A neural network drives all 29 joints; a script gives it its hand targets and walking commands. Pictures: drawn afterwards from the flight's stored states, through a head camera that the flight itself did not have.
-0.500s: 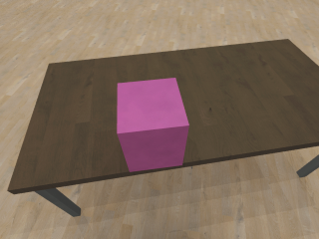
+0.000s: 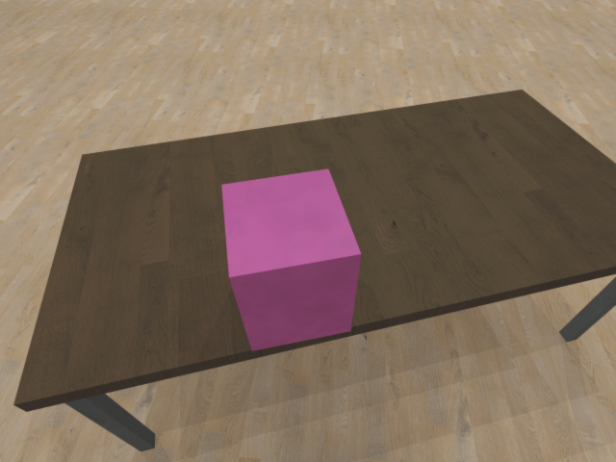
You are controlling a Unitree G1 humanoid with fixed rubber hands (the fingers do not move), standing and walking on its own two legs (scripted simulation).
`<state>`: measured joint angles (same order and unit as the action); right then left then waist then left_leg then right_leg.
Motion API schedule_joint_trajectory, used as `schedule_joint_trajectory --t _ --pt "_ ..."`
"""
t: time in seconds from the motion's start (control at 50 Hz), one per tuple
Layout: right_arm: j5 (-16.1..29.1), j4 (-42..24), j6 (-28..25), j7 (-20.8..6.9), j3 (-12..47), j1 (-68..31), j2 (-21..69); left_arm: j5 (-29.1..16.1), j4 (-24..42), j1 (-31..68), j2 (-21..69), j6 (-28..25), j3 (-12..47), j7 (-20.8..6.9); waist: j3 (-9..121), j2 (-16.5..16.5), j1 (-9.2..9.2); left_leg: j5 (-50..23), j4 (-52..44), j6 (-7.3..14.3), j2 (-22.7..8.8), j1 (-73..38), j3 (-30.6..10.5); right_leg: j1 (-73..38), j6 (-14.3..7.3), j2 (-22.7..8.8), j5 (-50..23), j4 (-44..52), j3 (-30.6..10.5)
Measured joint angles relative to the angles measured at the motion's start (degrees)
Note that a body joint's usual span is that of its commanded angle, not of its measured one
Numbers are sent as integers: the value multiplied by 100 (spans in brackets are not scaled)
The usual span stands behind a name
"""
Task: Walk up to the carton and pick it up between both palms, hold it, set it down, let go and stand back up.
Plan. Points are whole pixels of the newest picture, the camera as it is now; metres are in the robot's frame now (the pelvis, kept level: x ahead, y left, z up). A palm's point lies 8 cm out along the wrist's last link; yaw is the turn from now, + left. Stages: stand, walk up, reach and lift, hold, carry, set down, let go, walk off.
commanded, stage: walk up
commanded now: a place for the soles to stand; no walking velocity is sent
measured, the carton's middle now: (289, 261) +0.49 +0.06 -0.10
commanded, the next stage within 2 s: reach and lift in 0.98 s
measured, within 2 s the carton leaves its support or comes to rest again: neither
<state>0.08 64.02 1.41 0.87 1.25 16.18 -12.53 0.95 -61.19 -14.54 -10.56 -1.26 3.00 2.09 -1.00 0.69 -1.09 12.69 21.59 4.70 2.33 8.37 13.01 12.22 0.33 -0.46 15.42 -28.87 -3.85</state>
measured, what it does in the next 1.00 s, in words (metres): stands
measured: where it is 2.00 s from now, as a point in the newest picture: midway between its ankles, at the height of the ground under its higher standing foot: outside the picture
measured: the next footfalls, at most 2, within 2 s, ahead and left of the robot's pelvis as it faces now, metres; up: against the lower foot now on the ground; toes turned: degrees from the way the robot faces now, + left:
none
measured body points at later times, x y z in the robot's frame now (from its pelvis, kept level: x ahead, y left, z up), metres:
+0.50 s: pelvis +0.02 -0.02 +0.00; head +0.02 -0.04 +0.45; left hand +0.05 +0.21 -0.15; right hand +0.01 -0.26 -0.17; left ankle +0.00 +0.06 -0.74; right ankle +0.00 -0.12 -0.74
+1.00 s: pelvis +0.02 -0.03 +0.00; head +0.03 -0.04 +0.45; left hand +0.04 +0.21 -0.15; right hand -0.01 -0.27 -0.16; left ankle +0.00 +0.06 -0.74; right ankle +0.00 -0.12 -0.74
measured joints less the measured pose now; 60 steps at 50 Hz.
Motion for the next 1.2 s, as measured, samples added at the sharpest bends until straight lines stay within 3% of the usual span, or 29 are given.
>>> schedule_joint_trajectory --t 0.22,0.56,1.02,1.1,1.16,1.2 --pt "-48 124 19 20 -5 111 -17 0 -270 -133 11 -30 48 51 -93 -99 7 63 29 -74 -75 -21 24 -5 -71 62 59 -25 -1" --pt "-89 164 -39 29 100 -136 2 -38 -166 33 65 -69 55 48 65 -131 57 210 162 -231 -261 -50 15 -88 -218 227 117 13 21" --pt "-89 337 -26 53 115 -78 -14 -42 -261 -64 20 -44 21 56 -35 -129 70 212 152 -264 -328 -83 51 -124 -237 284 54 97 -11" --pt "-616 118 423 -428 -533 -941 66 -362 252 1000 -261 1557 55 -146 -311 -42 -146 608 1411 -231 -335 1068 -317 808 -238 98 464 -958 473" --pt "-310 -648 918 -586 -631 -1657 -56 -277 1389 1903 -428 2981 -163 -251 -648 42 -40 778 2206 -226 -389 1729 -432 1371 -261 53 591 -1640 635" --pt "75 -1090 1086 -571 -543 -2069 -208 -35 2213 2249 -419 3638 -366 -360 -705 26 -9 880 2577 -182 -447 2039 -507 1617 -280 82 735 -1919 714"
